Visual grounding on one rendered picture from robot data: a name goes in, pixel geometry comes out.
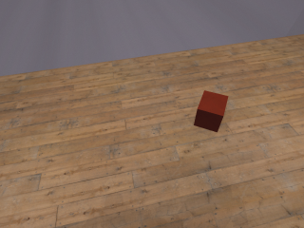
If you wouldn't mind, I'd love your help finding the carton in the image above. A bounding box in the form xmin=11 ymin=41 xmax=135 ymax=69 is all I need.
xmin=194 ymin=90 xmax=229 ymax=132

